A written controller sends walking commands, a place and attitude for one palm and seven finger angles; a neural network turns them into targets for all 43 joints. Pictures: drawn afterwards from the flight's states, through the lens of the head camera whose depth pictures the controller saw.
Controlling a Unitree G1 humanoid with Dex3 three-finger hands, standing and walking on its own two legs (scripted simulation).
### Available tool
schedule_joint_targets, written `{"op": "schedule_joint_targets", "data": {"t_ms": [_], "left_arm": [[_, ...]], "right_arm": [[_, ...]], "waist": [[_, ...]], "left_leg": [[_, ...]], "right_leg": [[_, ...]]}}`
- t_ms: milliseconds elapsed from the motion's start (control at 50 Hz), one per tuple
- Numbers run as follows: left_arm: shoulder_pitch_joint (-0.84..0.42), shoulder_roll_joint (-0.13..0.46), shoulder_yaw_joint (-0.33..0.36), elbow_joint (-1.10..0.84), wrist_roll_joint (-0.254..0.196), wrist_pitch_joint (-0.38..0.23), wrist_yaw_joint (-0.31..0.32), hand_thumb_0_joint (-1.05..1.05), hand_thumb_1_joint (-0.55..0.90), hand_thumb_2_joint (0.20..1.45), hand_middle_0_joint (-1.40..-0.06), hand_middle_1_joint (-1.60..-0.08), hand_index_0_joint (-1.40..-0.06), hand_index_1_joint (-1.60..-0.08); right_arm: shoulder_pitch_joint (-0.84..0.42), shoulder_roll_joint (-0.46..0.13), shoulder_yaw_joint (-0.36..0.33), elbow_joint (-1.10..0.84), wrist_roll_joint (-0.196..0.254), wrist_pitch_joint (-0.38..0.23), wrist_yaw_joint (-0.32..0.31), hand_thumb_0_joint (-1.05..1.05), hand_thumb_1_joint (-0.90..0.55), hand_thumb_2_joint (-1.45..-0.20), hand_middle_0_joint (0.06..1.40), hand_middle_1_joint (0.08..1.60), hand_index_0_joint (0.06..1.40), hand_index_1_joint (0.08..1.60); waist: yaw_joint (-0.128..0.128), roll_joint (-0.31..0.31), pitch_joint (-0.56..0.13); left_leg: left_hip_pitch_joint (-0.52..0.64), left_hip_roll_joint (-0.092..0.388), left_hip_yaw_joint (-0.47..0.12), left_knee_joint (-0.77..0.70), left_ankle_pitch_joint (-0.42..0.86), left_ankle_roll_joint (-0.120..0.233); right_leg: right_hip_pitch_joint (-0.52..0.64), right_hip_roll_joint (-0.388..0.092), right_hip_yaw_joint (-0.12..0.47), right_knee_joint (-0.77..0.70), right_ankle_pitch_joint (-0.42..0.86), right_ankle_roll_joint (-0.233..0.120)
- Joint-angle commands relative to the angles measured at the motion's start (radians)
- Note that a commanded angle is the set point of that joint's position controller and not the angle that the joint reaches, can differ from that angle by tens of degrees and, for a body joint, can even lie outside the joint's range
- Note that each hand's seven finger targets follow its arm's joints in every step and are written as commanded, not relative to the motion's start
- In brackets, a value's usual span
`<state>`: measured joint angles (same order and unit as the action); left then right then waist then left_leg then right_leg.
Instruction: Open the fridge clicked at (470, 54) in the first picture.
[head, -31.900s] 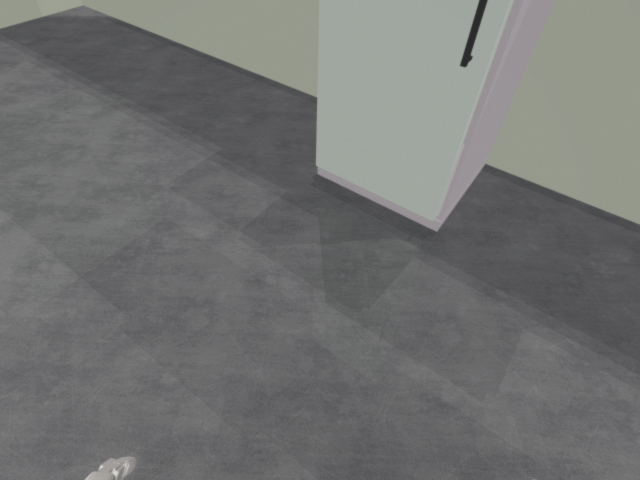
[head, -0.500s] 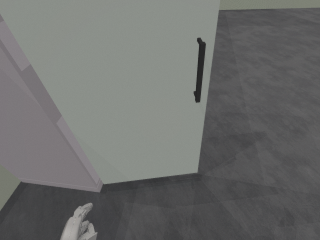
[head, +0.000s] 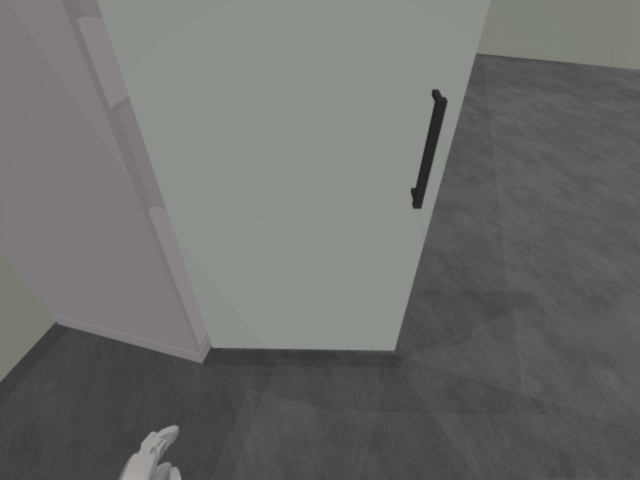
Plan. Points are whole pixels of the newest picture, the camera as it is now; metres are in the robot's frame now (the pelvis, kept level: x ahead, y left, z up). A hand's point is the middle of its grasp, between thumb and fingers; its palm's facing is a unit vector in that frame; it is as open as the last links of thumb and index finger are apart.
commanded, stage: stop stepping back and stand still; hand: right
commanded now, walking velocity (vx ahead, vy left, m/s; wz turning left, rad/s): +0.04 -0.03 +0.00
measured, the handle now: (425, 153) +0.68 -0.16 +0.09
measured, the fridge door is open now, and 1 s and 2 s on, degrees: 75 75 75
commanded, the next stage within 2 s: let the arm hang, fingers relaxed in 0.04 s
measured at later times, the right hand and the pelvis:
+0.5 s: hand out of the picture +0.04 -0.21 -0.19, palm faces +0.07 +0.98 -0.18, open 7.0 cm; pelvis +0.01 -0.02 -0.01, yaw -5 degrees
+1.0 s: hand out of the picture +0.04 -0.23 -0.18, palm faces +0.02 +0.98 -0.19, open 7.4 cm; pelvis +0.03 -0.05 +0.00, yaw -3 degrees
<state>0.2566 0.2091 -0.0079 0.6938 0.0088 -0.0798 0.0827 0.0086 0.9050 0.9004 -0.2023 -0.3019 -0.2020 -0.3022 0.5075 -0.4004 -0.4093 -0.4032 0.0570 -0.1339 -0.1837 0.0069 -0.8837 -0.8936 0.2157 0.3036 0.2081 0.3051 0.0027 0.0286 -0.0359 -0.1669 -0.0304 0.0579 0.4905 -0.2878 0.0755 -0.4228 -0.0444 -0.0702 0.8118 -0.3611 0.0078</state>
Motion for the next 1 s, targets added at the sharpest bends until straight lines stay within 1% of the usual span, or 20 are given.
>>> {"op": "schedule_joint_targets", "data": {"t_ms": [0,20,60,100,120,140,160,180,220,240,260,280,300,340,380,420,460,600,860,980], "left_arm": [[-0.151,0.117,0.039,-0.169,-0.002,-0.083,0.022,0.0,0.9,0.9,-0.2,-0.3,-0.2,-0.3],[-0.149,0.121,0.041,-0.176,-0.001,-0.091,0.023,0.0,0.9,0.9,-0.2,-0.3,-0.2,-0.3],[-0.148,0.14,0.049,-0.189,-0.002,-0.102,0.026,0.0,0.9,0.9,-0.2,-0.3,-0.2,-0.3],[-0.154,0.159,0.057,-0.207,-0.004,-0.101,0.029,0.0,0.9,0.9,-0.2,-0.3,-0.2,-0.3],[-0.099,0.338,0.12,0.059,0.021,-0.1,-0.077,0.0,0.9,0.9,-0.2,-0.3,-0.2,-0.3],[-0.059,0.263,0.096,0.01,0.005,0.003,-0.089,0.0,0.9,0.9,-0.2,-0.3,-0.2,-0.3],[-0.062,0.209,0.077,-0.014,0.011,0.031,-0.083,0.0,0.9,0.9,-0.2,-0.3,-0.2,-0.3],[-0.07,0.209,0.072,-0.016,0.029,0.03,-0.08,0.0,0.9,0.9,-0.2,-0.3,-0.2,-0.3],[-0.091,0.207,0.051,-0.034,0.035,0.036,-0.076,0.0,0.9,0.9,-0.2,-0.3,-0.2,-0.3],[-0.108,0.198,0.045,-0.042,0.023,0.041,-0.072,0.0,0.9,0.9,-0.2,-0.3,-0.2,-0.3],[-0.116,0.179,0.045,-0.051,0.006,0.049,-0.066,0.0,0.9,0.9,-0.2,-0.3,-0.2,-0.3],[-0.1,0.155,0.045,-0.027,0.01,0.058,-0.069,0.0,0.9,0.9,-0.2,-0.3,-0.2,-0.3],[-0.062,0.151,0.049,0.022,0.012,0.075,-0.072,0.0,0.9,0.9,-0.2,-0.3,-0.2,-0.3],[-0.071,0.142,0.046,0.071,0.024,0.095,-0.071,0.0,0.9,0.9,-0.2,-0.3,-0.2,-0.3],[-0.064,0.143,0.039,0.109,0.023,0.087,-0.071,0.0,0.9,0.9,-0.2,-0.3,-0.2,-0.3],[-0.068,0.128,0.034,0.16,0.017,0.083,-0.065,0.0,0.9,0.9,-0.2,-0.3,-0.2,-0.3],[-0.062,0.109,0.037,0.194,0.02,0.085,-0.057,0.0,0.9,0.9,-0.2,-0.3,-0.2,-0.3],[-0.028,0.098,0.045,0.288,0.012,0.095,-0.053,0.0,0.9,0.9,-0.2,-0.3,-0.2,-0.3],[-0.042,0.079,0.035,0.383,0.01,0.088,-0.056,0.0,0.9,0.9,-0.2,-0.3,-0.2,-0.3],[-0.038,0.076,0.034,0.401,0.009,0.078,-0.055,0.0,0.9,0.9,-0.2,-0.3,-0.2,-0.3]], "right_arm": [[-0.163,-0.164,-0.048,-0.23,-0.009,-0.076,-0.011,0.0,-0.9,-0.9,0.2,0.3,0.2,0.3],[-0.168,-0.164,-0.046,-0.246,-0.011,-0.079,-0.009,0.0,-0.9,-0.9,0.2,0.3,0.2,0.3],[-0.17,-0.191,-0.08,-0.3,-0.012,-0.091,-0.01,0.0,-0.9,-0.9,0.2,0.3,0.2,0.3],[-0.132,-0.214,-0.126,-0.33,-0.014,-0.104,-0.013,0.0,-0.9,-0.9,0.2,0.3,0.2,0.3],[-0.121,0.012,0.301,0.542,-0.129,0.06,0.138,0.0,-0.9,-0.9,0.2,0.3,0.2,0.3],[-0.105,0.032,0.273,0.577,-0.096,0.14,0.168,0.0,-0.9,-0.9,0.2,0.3,0.2,0.3],[-0.097,0.075,0.284,0.575,-0.096,0.165,0.172,0.0,-0.9,-0.9,0.2,0.3,0.2,0.3],[-0.128,0.093,0.31,0.606,-0.096,0.158,0.176,0.0,-0.9,-0.9,0.2,0.3,0.2,0.3],[-0.136,0.067,0.334,0.701,-0.089,0.14,0.177,0.0,-0.9,-0.9,0.2,0.3,0.2,0.3],[-0.135,0.033,0.336,0.756,-0.09,0.132,0.172,0.0,-0.9,-0.9,0.2,0.3,0.2,0.3],[-0.167,-0.021,0.34,0.801,-0.09,0.128,0.166,0.0,-0.9,-0.9,0.2,0.3,0.2,0.3],[-0.218,-0.033,0.347,0.872,-0.085,0.132,0.163,0.0,-0.9,-0.9,0.2,0.3,0.2,0.3],[-0.275,-0.024,0.364,0.93,-0.08,0.138,0.164,0.0,-0.9,-0.9,0.2,0.3,0.2,0.3],[-0.316,-0.007,0.375,1.013,-0.082,0.144,0.159,0.0,-0.9,-0.9,0.2,0.3,0.2,0.3],[-0.294,0.007,0.383,1.096,-0.079,0.137,0.157,0.0,-0.9,-0.9,0.2,0.3,0.2,0.3],[-0.251,0.042,0.387,1.187,-0.074,0.135,0.155,0.0,-0.9,-0.9,0.2,0.3,0.2,0.3],[-0.211,0.075,0.375,1.251,-0.074,0.136,0.154,0.0,-0.9,-0.9,0.2,0.3,0.2,0.3],[-0.212,0.104,0.398,1.394,-0.074,0.132,0.156,0.0,-0.9,-0.9,0.2,0.3,0.2,0.3],[-0.207,0.115,0.407,1.497,-0.076,0.132,0.149,0.0,-0.9,-0.9,0.2,0.3,0.2,0.3],[-0.215,0.116,0.404,1.502,-0.077,0.124,0.146,0.0,-0.9,-0.9,0.2,0.3,0.2,0.3]], "waist": [[0.005,0.044,0.102],[0.001,0.016,0.104],[-0.007,-0.081,0.111],[-0.021,-0.182,0.092],[0.055,-0.15,0.073],[0.015,-0.215,0.054],[0.026,-0.237,0.069],[0.014,-0.171,0.032],[-0.027,-0.001,-0.057],[-0.042,0.148,-0.091],[-0.026,0.291,-0.108],[0.0,0.272,-0.066],[0.031,0.195,-0.04],[0.038,0.102,0.052],[0.027,-0.036,0.028],[0.008,-0.163,0.021],[-0.003,-0.233,0.0],[0.012,-0.029,0.017],[0.003,-0.031,0.083],[0.0,-0.031,0.042]], "left_leg": [[-0.171,0.245,-0.194,-0.201,-0.134,0.054],[-0.185,0.222,-0.188,-0.176,-0.142,0.035],[-0.199,0.16,-0.173,-0.108,-0.146,-0.008],[-0.145,0.081,-0.115,-0.038,-0.028,-0.054],[-0.277,0.125,-0.023,0.201,0.037,-0.064],[-0.229,0.063,-0.038,0.302,-0.15,-0.081],[-0.219,0.035,-0.039,0.387,-0.264,-0.094],[-0.22,0.042,-0.068,0.397,-0.286,-0.093],[-0.104,0.054,-0.05,0.179,-0.171,-0.087],[-0.022,0.087,-0.075,0.042,0.085,-0.081],[-0.003,0.194,-0.199,-0.019,0.294,-0.054],[-0.04,0.261,-0.244,-0.042,0.389,-0.006],[-0.131,0.278,-0.236,-0.072,0.208,0.028],[-0.225,0.211,-0.227,-0.103,0.064,0.011],[-0.158,0.142,-0.162,-0.043,0.179,-0.035],[-0.09,0.117,-0.13,-0.055,0.129,-0.053],[-0.041,0.106,-0.116,-0.073,0.104,-0.045],[-0.056,0.115,-0.114,-0.151,0.063,-0.039],[-0.057,0.119,-0.106,-0.166,0.048,-0.054],[-0.026,0.127,-0.107,-0.162,0.111,-0.058]], "right_leg": [[0.165,0.006,-0.034,-0.213,0.075,-0.019],[0.203,0.008,-0.017,-0.258,0.072,-0.027],[0.207,-0.053,0.099,-0.362,0.029,-0.062],[0.178,-0.123,0.203,-0.411,0.131,-0.083],[0.134,-0.175,0.233,-0.267,0.285,-0.108],[0.024,-0.199,0.298,-0.364,0.234,-0.151],[-0.032,-0.215,0.314,-0.424,0.186,-0.175],[-0.02,-0.225,0.341,-0.423,0.249,-0.189],[0.049,-0.182,0.282,-0.331,0.381,-0.15],[0.06,-0.105,0.203,-0.235,0.374,-0.098],[0.038,-0.016,0.117,-0.163,0.248,-0.048],[0.022,0.023,0.08,-0.137,0.121,-0.023],[0.082,0.025,0.064,-0.144,0.028,-0.016],[0.152,0.015,0.074,-0.189,0.125,-0.023],[0.219,-0.035,0.111,-0.279,0.349,-0.032],[0.208,-0.06,0.139,-0.331,0.355,-0.044],[0.205,-0.066,0.145,-0.358,0.3,-0.053],[0.241,-0.073,0.15,-0.402,0.199,-0.05],[0.243,-0.071,0.142,-0.468,0.212,-0.048],[0.279,-0.071,0.132,-0.454,0.32,-0.048]]}}
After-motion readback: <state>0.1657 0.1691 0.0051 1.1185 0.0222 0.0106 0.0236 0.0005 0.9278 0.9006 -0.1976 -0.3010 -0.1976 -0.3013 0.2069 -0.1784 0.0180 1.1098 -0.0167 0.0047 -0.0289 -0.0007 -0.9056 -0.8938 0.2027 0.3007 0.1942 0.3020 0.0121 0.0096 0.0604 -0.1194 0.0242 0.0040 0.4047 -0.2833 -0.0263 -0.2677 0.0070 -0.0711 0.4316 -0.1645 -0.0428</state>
